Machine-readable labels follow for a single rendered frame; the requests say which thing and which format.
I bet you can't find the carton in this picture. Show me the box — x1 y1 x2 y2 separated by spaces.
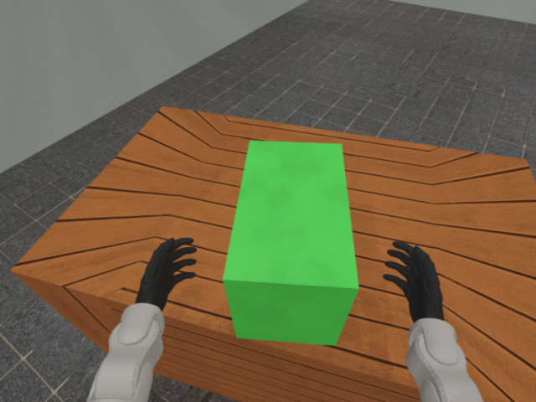
223 141 359 346

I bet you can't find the left robot hand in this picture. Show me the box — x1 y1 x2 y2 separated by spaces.
135 238 197 311

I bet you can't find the right robot hand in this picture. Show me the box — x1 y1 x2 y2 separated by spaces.
383 241 445 323

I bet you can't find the pedestal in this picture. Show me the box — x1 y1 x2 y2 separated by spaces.
10 106 536 402

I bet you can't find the robot left forearm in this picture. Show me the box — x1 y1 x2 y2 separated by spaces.
86 303 165 402

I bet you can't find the robot right forearm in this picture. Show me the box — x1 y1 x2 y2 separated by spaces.
405 318 483 402

